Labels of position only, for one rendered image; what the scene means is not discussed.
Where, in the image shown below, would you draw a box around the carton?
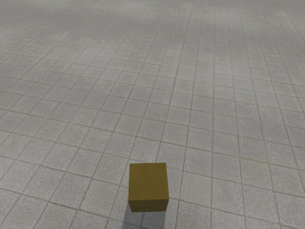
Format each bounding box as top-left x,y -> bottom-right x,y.
128,162 -> 170,213

